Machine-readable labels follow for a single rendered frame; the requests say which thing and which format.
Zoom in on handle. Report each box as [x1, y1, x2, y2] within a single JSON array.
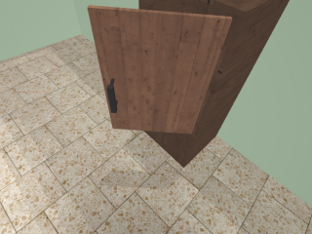
[[106, 78, 118, 113]]

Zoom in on cupboard door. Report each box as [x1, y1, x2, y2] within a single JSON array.
[[87, 5, 233, 135]]

